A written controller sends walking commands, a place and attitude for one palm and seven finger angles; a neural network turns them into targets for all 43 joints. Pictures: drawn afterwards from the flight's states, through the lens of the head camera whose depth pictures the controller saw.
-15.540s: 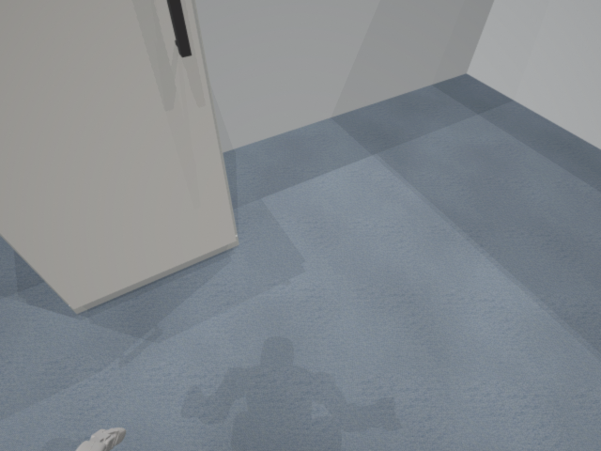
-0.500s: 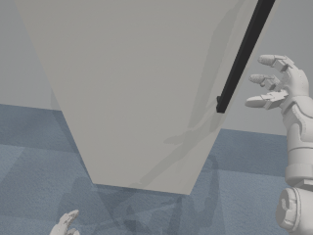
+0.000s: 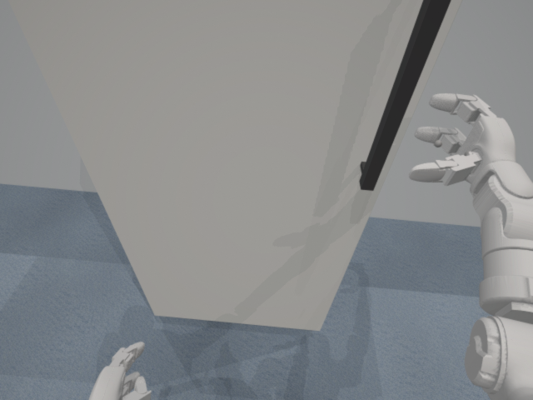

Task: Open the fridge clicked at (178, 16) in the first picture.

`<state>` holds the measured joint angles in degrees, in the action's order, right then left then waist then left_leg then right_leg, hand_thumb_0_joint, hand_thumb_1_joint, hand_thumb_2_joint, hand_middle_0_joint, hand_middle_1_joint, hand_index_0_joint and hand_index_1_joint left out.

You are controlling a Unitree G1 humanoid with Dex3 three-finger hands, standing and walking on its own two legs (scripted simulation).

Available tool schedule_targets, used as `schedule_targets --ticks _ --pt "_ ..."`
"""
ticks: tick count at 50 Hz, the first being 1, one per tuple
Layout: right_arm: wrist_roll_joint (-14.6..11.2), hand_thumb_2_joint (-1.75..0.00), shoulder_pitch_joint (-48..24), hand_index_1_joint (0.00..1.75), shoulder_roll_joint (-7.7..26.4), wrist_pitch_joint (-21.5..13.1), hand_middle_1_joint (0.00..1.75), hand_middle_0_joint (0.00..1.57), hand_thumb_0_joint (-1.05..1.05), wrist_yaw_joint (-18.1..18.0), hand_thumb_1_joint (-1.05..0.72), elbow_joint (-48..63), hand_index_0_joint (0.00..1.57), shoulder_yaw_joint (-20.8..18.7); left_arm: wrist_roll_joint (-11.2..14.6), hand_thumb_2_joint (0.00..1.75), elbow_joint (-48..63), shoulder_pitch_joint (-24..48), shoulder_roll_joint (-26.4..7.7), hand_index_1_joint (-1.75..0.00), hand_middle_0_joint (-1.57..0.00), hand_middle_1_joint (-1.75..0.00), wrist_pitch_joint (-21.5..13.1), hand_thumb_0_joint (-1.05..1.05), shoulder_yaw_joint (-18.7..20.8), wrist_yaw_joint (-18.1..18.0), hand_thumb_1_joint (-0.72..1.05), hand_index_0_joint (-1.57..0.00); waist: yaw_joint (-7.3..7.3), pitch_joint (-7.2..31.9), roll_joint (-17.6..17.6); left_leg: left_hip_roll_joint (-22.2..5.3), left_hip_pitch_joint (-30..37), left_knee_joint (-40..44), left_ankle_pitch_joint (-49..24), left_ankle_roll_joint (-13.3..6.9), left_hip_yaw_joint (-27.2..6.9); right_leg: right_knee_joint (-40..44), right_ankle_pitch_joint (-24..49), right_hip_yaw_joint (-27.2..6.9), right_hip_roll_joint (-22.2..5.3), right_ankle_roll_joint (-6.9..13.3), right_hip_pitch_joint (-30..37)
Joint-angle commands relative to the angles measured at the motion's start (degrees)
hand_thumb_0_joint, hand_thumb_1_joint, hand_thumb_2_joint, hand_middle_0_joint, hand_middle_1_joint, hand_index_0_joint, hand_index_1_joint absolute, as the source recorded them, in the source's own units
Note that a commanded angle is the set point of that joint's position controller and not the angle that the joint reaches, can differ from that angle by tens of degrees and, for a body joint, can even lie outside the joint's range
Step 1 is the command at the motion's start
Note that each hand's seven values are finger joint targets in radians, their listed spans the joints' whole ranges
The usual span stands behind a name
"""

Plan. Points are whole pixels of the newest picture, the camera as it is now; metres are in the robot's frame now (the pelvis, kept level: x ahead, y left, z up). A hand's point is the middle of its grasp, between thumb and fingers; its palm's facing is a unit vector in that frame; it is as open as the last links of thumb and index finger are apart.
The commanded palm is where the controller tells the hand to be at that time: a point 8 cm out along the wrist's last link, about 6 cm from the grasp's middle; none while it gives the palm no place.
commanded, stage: move the hooked fingers beside the handle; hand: right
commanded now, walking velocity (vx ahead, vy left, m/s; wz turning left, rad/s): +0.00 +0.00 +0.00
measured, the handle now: (398, 85) +0.49 -0.14 +0.27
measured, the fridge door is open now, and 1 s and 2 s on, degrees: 0 0 0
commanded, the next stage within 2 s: feel for the door with the fingertips in 0.08 s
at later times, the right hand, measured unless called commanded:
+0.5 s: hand (421, 144) +0.42 -0.17 +0.22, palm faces +0.02 +1.00 +0.02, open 14.0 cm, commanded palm +0.39 -0.22 +0.22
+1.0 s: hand (412, 133) +0.44 -0.16 +0.22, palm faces +0.04 +1.00 +0.01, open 14.0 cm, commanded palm +0.41 -0.21 +0.22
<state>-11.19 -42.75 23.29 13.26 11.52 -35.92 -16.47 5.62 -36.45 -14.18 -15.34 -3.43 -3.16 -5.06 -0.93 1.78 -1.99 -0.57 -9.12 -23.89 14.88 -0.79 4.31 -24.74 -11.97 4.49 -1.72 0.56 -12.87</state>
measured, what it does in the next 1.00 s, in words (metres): stands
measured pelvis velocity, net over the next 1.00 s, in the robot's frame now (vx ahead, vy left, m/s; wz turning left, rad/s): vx -0.01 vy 0.01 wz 0.01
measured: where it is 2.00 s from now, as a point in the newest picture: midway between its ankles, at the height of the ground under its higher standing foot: outside the picture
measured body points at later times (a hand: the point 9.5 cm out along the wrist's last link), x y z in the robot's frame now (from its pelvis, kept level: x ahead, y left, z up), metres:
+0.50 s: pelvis +0.00 +0.00 +0.00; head -0.01 +0.01 +0.45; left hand +0.14 +0.25 -0.10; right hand +0.41 -0.23 +0.22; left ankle -0.02 +0.11 -0.74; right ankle +0.01 -0.11 -0.74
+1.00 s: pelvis -0.01 +0.01 +0.00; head -0.01 +0.02 +0.45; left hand +0.10 +0.26 -0.11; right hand +0.43 -0.22 +0.22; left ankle -0.02 +0.11 -0.74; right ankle +0.01 -0.11 -0.74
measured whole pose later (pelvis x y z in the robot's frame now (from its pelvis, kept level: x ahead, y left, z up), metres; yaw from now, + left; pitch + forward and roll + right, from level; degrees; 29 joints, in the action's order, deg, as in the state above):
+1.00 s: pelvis -0.01 +0.01 +0.00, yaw +0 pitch +0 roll +0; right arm -9.8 -47.8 20.8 11.6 7.2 -41.3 -15.1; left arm 4.9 -38.4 -16.6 -15.4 -2.4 -2.5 -5.0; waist -1.9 1.5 -2.0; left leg 0.0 -9.5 -23.3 14.0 -1.2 4.1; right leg -24.0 -11.1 4.5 -2.2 0.2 -13.1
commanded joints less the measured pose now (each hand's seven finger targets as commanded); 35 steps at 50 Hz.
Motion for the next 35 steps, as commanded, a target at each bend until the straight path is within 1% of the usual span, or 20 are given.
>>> schedule_targets --ticks 1,2,3,5,6,8,9,13,15,17,18,19,22,24,27,28,32,33,34,35 --pt "-0.16 -0.30 -30.38 1.20 14.02 -5.00 1.20 0.30 0.00 -0.33 0.50 14.89 0.30 -2.40 -0.37 0.90 8.11 3.58 -7.44 -0.30 -0.20 -0.30 -2.64 0.00 2.87 -0.48 0.90 -0.20 -0.34 16.87 -0.76 0.64 -0.50 2.54 -18.29 -0.85 -2.62 1.20 13.50 -4.05 1.17 2.22 12.65" --pt "-0.20 -0.30 -30.03 1.20 13.09 -5.14 1.20 0.30 0.00 -0.27 0.50 15.84 0.30 -1.92 -0.43 0.90 8.37 3.59 -7.24 -0.30 -0.20 -0.30 -2.77 0.00 2.88 -0.42 0.90 -0.20 -0.28 18.16 -1.51 0.72 -0.43 2.32 -18.79 -0.92 -2.52 0.99 14.41 -4.19 1.21 2.17 13.66" --pt "-0.40 -0.30 -29.21 1.20 13.40 -5.33 1.20 0.30 0.00 -0.30 0.50 15.25 0.30 -2.20 -0.41 0.90 8.22 3.42 -7.33 -0.30 -0.20 -0.30 -2.73 0.00 2.99 -0.46 0.90 -0.20 -0.40 17.73 0.80 0.83 -0.24 2.66 -18.89 -0.83 -2.31 0.85 14.73 -4.10 1.05 2.35 13.43" --pt "-0.56 -0.30 -29.07 1.20 13.98 -4.69 1.20 0.30 0.00 -0.04 0.50 13.09 0.30 -2.79 -0.38 0.90 7.70 3.26 -7.46 -0.30 -0.20 -0.30 -2.55 0.00 2.84 -0.56 0.90 -0.20 -0.44 15.99 0.31 0.84 -0.86 2.77 -18.07 -0.79 -2.47 1.22 13.24 -4.20 1.09 2.22 12.26" --pt "-0.69 -0.30 -28.95 1.20 12.64 -4.26 1.20 0.30 0.00 0.12 0.50 11.93 0.30 -1.87 -0.37 0.90 7.58 3.21 -7.43 -0.30 -0.20 -0.30 -2.59 0.00 2.82 -0.61 0.90 -0.20 -0.67 15.11 0.80 0.87 -1.59 2.95 -17.04 -0.71 -2.37 1.37 12.15 -4.24 1.17 2.22 11.73" --pt "-0.59 -0.30 -28.24 1.20 14.28 -4.51 1.20 0.30 0.00 -0.15 0.50 12.66 0.30 -3.19 -0.48 0.90 7.79 3.01 -7.67 -0.30 -0.20 -0.30 -2.69 0.00 3.11 -0.56 0.90 -0.20 -0.09 16.24 1.76 0.84 -0.43 3.06 -17.56 -0.78 -2.30 1.22 13.05 -4.04 1.09 2.37 11.93" --pt "-0.44 -0.30 -29.03 1.20 14.31 -4.59 1.20 0.30 0.00 -0.15 0.50 14.57 0.30 -3.13 -0.50 0.90 8.17 3.36 -7.60 -0.30 -0.20 -0.30 -2.75 0.00 2.98 -0.49 0.90 -0.20 0.16 18.06 -0.55 0.62 0.37 2.54 -18.83 -0.86 -2.60 1.12 13.95 -4.00 1.36 2.33 12.44" --pt "-1.24 -0.30 -26.70 1.20 9.69 -4.44 1.20 0.30 0.00 -0.04 0.50 16.32 0.30 -0.38 -0.46 0.90 8.37 3.70 -7.22 -0.30 -0.20 -0.30 -2.90 0.00 3.14 0.00 0.90 -0.20 0.04 17.12 1.25 0.94 0.14 2.32 -20.28 -0.92 -1.96 0.80 15.84 -3.97 1.11 2.31 13.00" --pt "-1.38 -0.30 -26.76 1.20 8.99 -3.47 1.20 0.30 0.00 -0.35 0.50 16.69 0.30 -0.22 -0.38 0.90 8.20 4.08 -7.18 -0.30 -0.20 -0.30 -2.90 0.00 3.10 0.06 0.90 -0.20 -0.06 16.27 0.75 1.02 -1.09 2.57 -18.97 -0.80 -2.14 1.01 14.36 -4.06 1.21 2.27 12.97" --pt "-1.28 -0.30 -27.21 1.20 8.70 -2.54 1.20 0.30 0.00 -1.14 0.50 16.43 0.30 -0.34 -0.52 0.90 7.90 3.98 -7.14 -0.30 -0.20 -0.30 -2.83 0.00 3.04 0.11 0.90 -0.20 0.05 15.34 0.55 1.06 -1.75 2.87 -16.73 -0.82 -2.06 1.44 12.52 -4.32 1.22 2.09 12.20" --pt "-1.12 -0.30 -26.17 1.20 10.04 -2.51 1.20 0.30 0.00 -1.81 0.50 16.49 0.30 -1.45 -0.54 0.90 7.83 4.13 -7.30 -0.30 -0.20 -0.30 -2.67 0.00 3.24 0.04 0.90 -0.20 0.22 15.14 2.84 1.11 -1.14 3.20 -16.64 -0.69 -2.00 1.31 12.61 -3.92 1.06 2.30 11.92" --pt "-0.98 -0.30 -27.62 1.20 9.95 -2.44 1.20 0.30 0.00 -2.37 0.50 18.11 0.30 -1.47 -0.68 0.90 8.01 4.32 -7.22 -0.30 -0.20 -0.30 -2.64 0.00 3.11 0.08 0.90 -0.20 0.30 16.54 1.75 0.89 -0.32 2.85 -17.70 -0.67 -2.28 1.44 13.19 -3.96 1.28 2.36 12.01" --pt "-0.59 -0.30 -26.15 1.20 9.76 -1.95 1.20 0.30 0.00 -3.41 0.50 18.14 0.30 -1.95 -0.80 0.90 8.00 4.70 -6.77 -0.30 -0.20 -0.30 -2.36 0.00 2.93 0.15 0.90 -0.20 0.72 16.36 2.12 0.93 0.23 2.66 -17.80 -0.67 -2.29 1.55 13.28 -3.90 1.29 2.23 11.57" --pt "-0.36 -0.30 -28.38 1.20 8.26 -2.22 1.20 0.30 0.00 -3.95 0.50 18.86 0.30 -0.06 -0.67 0.90 7.88 5.22 -6.70 -0.30 -0.20 -0.30 -2.01 0.00 2.85 0.05 0.90 -0.20 -0.04 14.83 1.71 0.81 -0.48 3.33 -16.37 -0.52 -2.47 1.79 12.05 -3.69 1.14 2.34 11.44" --pt "-0.05 -0.30 -30.02 1.20 6.45 -2.56 1.20 0.30 0.00 -4.73 0.50 21.49 0.30 1.13 -0.90 0.90 7.91 5.27 -6.25 -0.30 -0.20 -0.30 -2.23 0.00 2.83 0.21 0.90 -0.20 -0.10 17.33 -0.98 1.04 -0.57 2.89 -17.11 -0.90 -2.31 1.53 13.71 -4.14 1.17 2.00 13.95" --pt "-0.21 -0.30 -28.59 1.20 7.07 -2.70 1.20 0.30 0.00 -4.94 0.50 20.90 0.30 0.36 -1.04 0.90 7.87 5.21 -6.42 -0.30 -0.20 -0.30 -2.17 0.00 2.99 0.19 0.90 -0.20 0.17 17.72 1.45 1.13 0.20 3.10 -17.71 -0.77 -2.20 1.45 14.26 -4.00 1.01 2.15 13.81" --pt "0.31 -0.30 -30.48 1.20 7.44 -0.99 1.20 0.30 0.00 -5.51 0.50 14.19 0.30 0.55 -0.96 0.90 6.76 4.83 -6.55 -0.30 -0.20 -0.30 -1.37 0.00 2.57 -0.34 0.90 -0.20 -0.61 13.46 2.79 0.96 -1.65 4.18 -13.95 -0.36 -2.57 2.36 9.46 -3.86 1.27 2.20 10.75" --pt "0.49 -0.30 -31.13 1.20 7.71 -1.24 1.20 0.30 0.00 -5.82 0.50 13.34 0.30 0.67 -1.01 0.90 6.53 4.55 -6.74 -0.30 -0.20 -0.30 -1.29 0.00 2.74 -0.40 0.90 -0.20 -0.84 13.41 3.34 0.92 -1.64 4.54 -13.63 -0.29 -2.60 2.37 9.41 -3.77 1.09 2.32 10.82" --pt "0.64 -0.30 -33.05 1.20 7.18 -1.55 1.20 0.30 0.00 -5.96 0.50 13.78 0.30 1.17 -1.05 0.90 6.68 4.64 -6.51 -0.30 -0.20 -0.30 -1.37 0.00 2.62 -0.38 0.90 -0.20 -0.84 13.85 1.59 0.75 -1.63 4.38 -13.95 -0.40 -2.80 2.32 9.58 -3.85 1.24 2.32 11.06" --pt "0.65 -0.30 -32.92 1.20 7.85 -1.86 1.20 0.30 0.00 -6.08 0.50 12.95 0.30 0.38 -1.15 0.90 6.57 4.15 -6.45 -0.30 -0.20 -0.30 -1.44 0.00 2.68 -0.38 0.90 -0.20 -0.66 14.85 2.58 0.81 -0.96 4.17 -14.55 -0.45 -2.77 2.29 10.06 -4.04 1.32 2.33 11.14"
